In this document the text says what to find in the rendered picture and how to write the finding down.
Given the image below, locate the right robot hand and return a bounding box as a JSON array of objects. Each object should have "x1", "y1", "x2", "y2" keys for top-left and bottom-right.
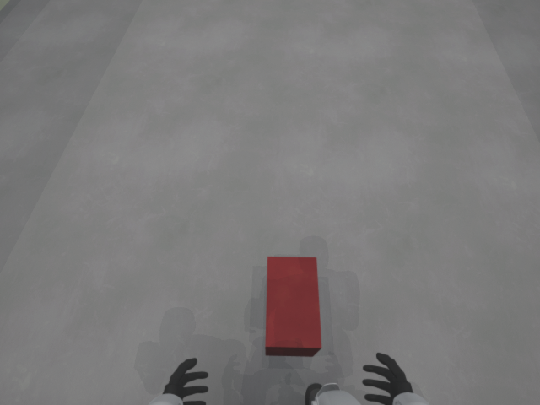
[{"x1": 362, "y1": 353, "x2": 413, "y2": 405}]

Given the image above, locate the carton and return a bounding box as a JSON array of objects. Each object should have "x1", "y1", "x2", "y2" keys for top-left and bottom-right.
[{"x1": 265, "y1": 256, "x2": 321, "y2": 357}]

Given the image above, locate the robot right shin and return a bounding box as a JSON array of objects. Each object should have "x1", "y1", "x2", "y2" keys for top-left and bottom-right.
[{"x1": 316, "y1": 383, "x2": 340, "y2": 397}]

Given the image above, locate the left robot hand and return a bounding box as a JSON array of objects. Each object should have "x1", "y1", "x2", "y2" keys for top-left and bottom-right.
[{"x1": 163, "y1": 358, "x2": 208, "y2": 405}]

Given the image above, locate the right robot foot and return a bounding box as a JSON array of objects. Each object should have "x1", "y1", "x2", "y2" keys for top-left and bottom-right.
[{"x1": 305, "y1": 383, "x2": 322, "y2": 405}]

